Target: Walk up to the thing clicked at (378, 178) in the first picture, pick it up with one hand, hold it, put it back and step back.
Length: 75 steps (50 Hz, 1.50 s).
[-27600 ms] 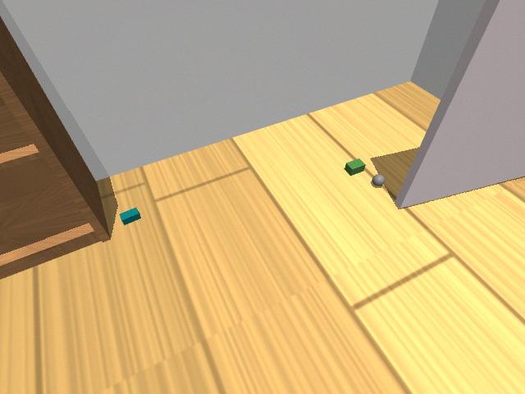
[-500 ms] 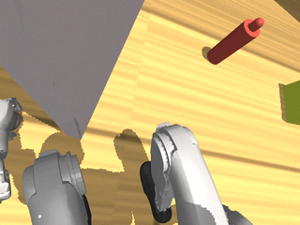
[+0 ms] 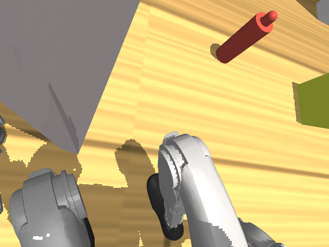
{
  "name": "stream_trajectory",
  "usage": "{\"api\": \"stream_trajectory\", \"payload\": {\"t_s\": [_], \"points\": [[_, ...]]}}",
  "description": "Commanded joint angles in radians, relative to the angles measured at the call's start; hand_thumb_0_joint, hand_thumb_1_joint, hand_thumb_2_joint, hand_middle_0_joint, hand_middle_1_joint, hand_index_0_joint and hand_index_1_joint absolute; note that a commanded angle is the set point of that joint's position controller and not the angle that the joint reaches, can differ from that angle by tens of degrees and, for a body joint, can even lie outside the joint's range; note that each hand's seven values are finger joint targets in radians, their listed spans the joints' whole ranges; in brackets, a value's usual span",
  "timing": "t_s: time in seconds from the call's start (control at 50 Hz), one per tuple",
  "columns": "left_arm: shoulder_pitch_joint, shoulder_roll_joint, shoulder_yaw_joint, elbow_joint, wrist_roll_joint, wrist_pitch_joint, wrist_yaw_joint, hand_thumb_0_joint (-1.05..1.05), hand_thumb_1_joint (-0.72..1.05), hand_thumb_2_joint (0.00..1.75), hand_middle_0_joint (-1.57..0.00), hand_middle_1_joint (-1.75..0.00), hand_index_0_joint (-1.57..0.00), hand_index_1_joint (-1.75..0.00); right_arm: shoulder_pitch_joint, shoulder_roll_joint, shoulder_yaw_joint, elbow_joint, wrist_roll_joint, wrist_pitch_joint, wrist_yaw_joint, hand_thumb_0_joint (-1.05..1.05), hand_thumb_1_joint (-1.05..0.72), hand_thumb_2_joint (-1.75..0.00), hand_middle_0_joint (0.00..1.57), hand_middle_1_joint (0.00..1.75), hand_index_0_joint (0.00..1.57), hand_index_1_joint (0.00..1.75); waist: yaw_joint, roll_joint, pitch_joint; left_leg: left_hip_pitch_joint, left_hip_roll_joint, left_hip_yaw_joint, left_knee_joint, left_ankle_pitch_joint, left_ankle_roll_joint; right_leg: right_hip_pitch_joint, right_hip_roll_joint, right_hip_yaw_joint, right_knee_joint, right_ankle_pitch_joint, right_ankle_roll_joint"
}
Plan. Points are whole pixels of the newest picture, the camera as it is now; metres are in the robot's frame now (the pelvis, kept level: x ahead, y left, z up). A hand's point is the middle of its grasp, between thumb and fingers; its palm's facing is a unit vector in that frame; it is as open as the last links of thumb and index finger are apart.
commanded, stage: rest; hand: left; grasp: from above
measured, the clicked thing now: out of the picture +0.42 +0.31 -0.25
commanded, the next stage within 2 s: open in 0.22 s
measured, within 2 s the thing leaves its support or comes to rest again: rests again in 0.64 s
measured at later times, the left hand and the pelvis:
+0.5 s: hand out of the picture +0.39 +0.30 -0.24, palm faces -0.42 -0.13 -0.90, open 9.0 cm; pelvis +0.00 +0.00 +0.01, yaw -1 degrees
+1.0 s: hand out of the picture +0.40 +0.31 -0.24, palm faces -0.46 -0.18 -0.87, open 13.5 cm; pelvis -0.01 +0.00 +0.01, yaw -1 degrees
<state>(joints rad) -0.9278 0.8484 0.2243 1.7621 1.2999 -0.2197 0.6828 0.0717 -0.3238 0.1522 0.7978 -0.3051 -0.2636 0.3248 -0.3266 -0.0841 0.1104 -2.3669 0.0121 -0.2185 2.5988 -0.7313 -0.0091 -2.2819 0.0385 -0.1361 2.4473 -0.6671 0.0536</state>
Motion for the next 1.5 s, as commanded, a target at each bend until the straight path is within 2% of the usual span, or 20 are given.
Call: {"api": "stream_trajectory", "payload": {"t_s": [0.0,0.08,0.14,0.28,0.38,0.4,0.42,0.44,0.46,0.58,0.72,0.84,0.96,1.06,1.08,1.1,1.24,1.3,1.42,1.48], "points": [[-0.253,0.221,-0.026,-0.105,-0.023,-0.036,0.018,0.0,0.58,0.64,-0.92,-0.67,-0.95,-0.64,0.192,-0.287,-0.062,0.01,0.008,-0.009,-0.001,0.0,-0.9,-0.9,0.2,0.3,0.2,0.3,-0.041,0.395,-0.642,0.455,0.004,0.111,-0.255,0.199,0.029,0.374,0.035,-0.112,-0.215,0.235,-0.061],[-0.229,0.231,-0.031,-0.118,-0.02,-0.077,0.037,0.0,0.57,0.62,-0.92,-0.64,-0.95,-0.61,0.192,-0.299,-0.046,0.017,0.004,-0.005,-0.007,0.0,-0.9,-0.9,0.2,0.3,0.2,0.3,-0.037,0.399,-0.662,0.479,0.007,0.104,-0.263,0.231,0.024,0.404,0.043,-0.119,-0.221,0.263,-0.062],[-0.241,0.197,-0.073,-0.105,-0.01,-0.091,0.049,0.0,0.59,0.61,-0.93,-0.63,-0.96,-0.6,0.179,-0.3,-0.035,0.025,-0.007,-0.008,-0.004,0.0,-0.9,-0.9,0.2,0.3,0.2,0.3,-0.051,0.41,-0.642,0.484,0.008,0.102,-0.258,0.233,0.021,0.394,0.046,-0.129,-0.216,0.267,-0.059],[-0.232,0.158,-0.14,-0.073,0.001,-0.067,0.116,0.0,0.59,0.57,-0.92,-0.61,-0.96,-0.58,0.138,-0.322,-0.037,0.026,-0.005,-0.029,-0.002,0.0,-0.9,-0.9,0.2,0.3,0.2,0.3,-0.041,0.415,-0.563,0.471,0.014,0.081,-0.294,0.138,0.012,0.313,0.052,-0.134,-0.224,0.168,-0.072],[-0.271,0.169,-0.126,-0.11,-0.009,-0.029,0.148,0.0,0.24,0.47,-0.58,-0.61,-0.61,-0.56,0.125,-0.335,-0.044,0.016,-0.005,-0.052,0.018,0.0,-0.89,-0.89,0.2,0.3,0.2,0.3,-0.056,0.421,-0.57,0.492,0.022,0.058,-0.3,0.151,0.007,0.293,0.044,-0.145,-0.211,0.189,-0.067],[-0.258,0.145,-0.15,-0.09,-0.008,-0.017,0.15,0.0,0.16,0.52,-0.5,-0.62,-0.53,-0.58,0.13,-0.335,-0.043,0.033,0.003,-0.054,0.021,0.0,-0.88,-0.89,0.2,0.3,0.2,0.3,-0.052,0.433,-0.562,0.49,0.02,0.061,-0.308,0.152,0.006,0.293,0.044,-0.137,-0.219,0.187,-0.069],[-0.283,0.201,-0.099,-0.133,-0.014,-0.015,0.161,0.0,0.08,0.55,-0.44,-0.66,-0.48,-0.62,0.123,-0.34,-0.041,-0.001,0.001,-0.056,0.024,0.0,-0.89,-0.9,0.2,0.3,0.2,0.3,-0.057,0.427,-0.597,0.494,0.023,0.06,-0.302,0.181,0.008,0.326,0.047,-0.139,-0.222,0.218,-0.068],[-0.287,0.176,-0.122,-0.097,-0.006,-0.004,0.152,0.0,0.0,0.59,-0.41,-0.69,-0.44,-0.66,0.124,-0.339,-0.041,0.011,0.008,-0.062,0.027,0.0,-0.89,-0.9,0.2,0.3,0.2,0.3,-0.061,0.44,-0.566,0.497,0.02,0.064,-0.299,0.168,0.005,0.307,0.041,-0.135,-0.208,0.212,-0.071],[-0.284,0.201,-0.088,-0.111,-0.012,-0.003,0.152,0.0,-0.08,0.61,-0.39,-0.71,-0.42,-0.68,0.134,-0.345,-0.044,-0.004,0.005,-0.066,0.031,0.0,-0.89,-0.9,0.2,0.3,0.2,0.3,-0.062,0.43,-0.58,0.502,0.023,0.061,-0.301,0.189,0.006,0.317,0.043,-0.14,-0.214,0.226,-0.067],[-0.254,0.236,-0.053,-0.044,-0.024,0.033,0.114,0.0,-0.28,0.77,-0.28,-0.81,-0.29,-0.8,0.147,-0.337,-0.032,0.009,0.009,-0.073,0.039,0.0,-0.89,-0.9,0.2,0.3,0.2,0.3,-0.056,0.44,-0.581,0.473,0.018,0.082,-0.282,0.21,0.011,0.359,0.042,-0.127,-0.227,0.247,-0.066],[-0.18,0.279,-0.029,-0.073,-0.056,0.019,0.04,0.0,-0.36,0.86,-0.22,-0.89,-0.22,-0.88,0.156,-0.337,-0.025,-0.013,0.019,-0.069,0.032,0.0,-0.89,-0.9,0.2,0.3,0.2,0.3,-0.022,0.456,-0.627,0.495,0.015,0.085,-0.295,0.233,0.013,0.421,0.044,-0.125,-0.227,0.261,-0.068],[-0.238,0.262,-0.063,-0.105,-0.067,-0.047,0.02,0.0,-0.45,0.91,-0.12,-0.96,-0.13,-0.95,0.178,-0.332,-0.012,-0.018,0.019,-0.047,0.019,0.0,-0.89,-0.9,0.2,0.3,0.2,0.3,-0.06,0.385,-0.608,0.446,0.017,0.089,-0.255,0.209,0.029,0.434,0.048,-0.118,-0.247,0.256,-0.062],[-0.226,0.231,-0.099,-0.105,-0.026,-0.091,0.047,0.0,-0.47,0.95,-0.08,-1.01,-0.09,-0.99,0.168,-0.332,-0.008,-0.013,0.009,-0.038,0.006,0.0,-0.88,-0.9,0.2,0.3,0.2,0.3,-0.055,0.411,-0.586,0.481,0.019,0.07,-0.282,0.185,0.014,0.378,0.049,-0.145,-0.226,0.218,-0.07],[-0.216,0.208,-0.115,-0.092,0.004,-0.071,0.102,0.0,-0.47,0.97,-0.07,-1.03,-0.08,-1.01,0.149,-0.339,-0.018,-0.006,0.002,-0.034,0.004,0.0,-0.88,-0.9,0.2,0.3,0.2,0.3,-0.044,0.431,-0.579,0.483,0.02,0.067,-0.306,0.176,0.008,0.362,0.058,-0.143,-0.241,0.208,-0.075],[-0.204,0.239,-0.089,-0.089,0.013,-0.062,0.117,0.0,-0.48,0.97,-0.07,-1.03,-0.08,-1.01,0.147,-0.342,-0.017,-0.015,-0.002,-0.033,0.006,0.0,-0.88,-0.89,0.2,0.3,0.2,0.3,-0.04,0.43,-0.588,0.489,0.023,0.066,-0.308,0.196,0.007,0.369,0.06,-0.144,-0.237,0.227,-0.074],[-0.198,0.202,-0.119,-0.056,0.018,-0.047,0.121,0.0,-0.47,0.96,-0.06,-1.02,-0.08,-1.01,0.143,-0.335,-0.017,-0.003,0.001,-0.032,0.007,0.0,-0.88,-0.89,0.2,0.3,0.2,0.3,-0.046,0.419,-0.557,0.464,0.021,0.071,-0.302,0.168,0.008,0.349,0.059,-0.139,-0.237,0.205,-0.075],[-0.248,0.242,-0.076,-0.106,0.0,0.025,0.151,0.0,-0.47,0.94,-0.06,-1.02,-0.07,-1.0,0.118,-0.358,-0.037,-0.031,0.009,-0.055,0.03,0.0,-0.88,-0.89,0.2,0.3,0.2,0.3,-0.044,0.447,-0.583,0.5,0.028,0.06,-0.307,0.194,0.005,0.336,0.054,-0.134,-0.224,0.233,-0.073],[-0.248,0.273,-0.041,-0.072,-0.016,0.048,0.132,0.0,-0.48,0.96,-0.06,-1.0,-0.08,-0.98,0.152,-0.362,-0.036,-0.019,0.011,-0.071,0.037,0.0,-0.9,-0.9,0.2,0.3,0.2,0.3,-0.062,0.422,-0.56,0.463,0.021,0.079,-0.282,0.193,0.014,0.356,0.044,-0.127,-0.235,0.234,-0.066],[-0.246,0.316,0.014,-0.252,-0.069,0.042,0.033,0.0,-0.52,0.98,-0.07,-1.0,-0.07,-0.99,0.163,-0.342,-0.072,-0.011,0.031,-0.066,0.032,0.0,-0.9,-0.9,0.2,0.3,0.2,0.3,0.003,0.581,-0.718,0.574,0.019,0.082,-0.314,0.239,-0.001,0.392,0.034,-0.116,-0.208,0.257,-0.079],[-0.174,0.216,-0.032,-0.424,-0.097,0.03,-0.026,0.0,-0.53,0.99,-0.07,-1.0,-0.07,-0.99,0.171,-0.324,-0.108,-0.011,0.044,-0.048,0.03,0.0,-0.91,-0.9,0.2,0.3,0.2,0.3,0.025,0.626,-0.819,0.626,0.018,0.099,-0.331,0.269,-0.004,0.409,0.034,-0.108,-0.227,0.287,-0.087]]}}
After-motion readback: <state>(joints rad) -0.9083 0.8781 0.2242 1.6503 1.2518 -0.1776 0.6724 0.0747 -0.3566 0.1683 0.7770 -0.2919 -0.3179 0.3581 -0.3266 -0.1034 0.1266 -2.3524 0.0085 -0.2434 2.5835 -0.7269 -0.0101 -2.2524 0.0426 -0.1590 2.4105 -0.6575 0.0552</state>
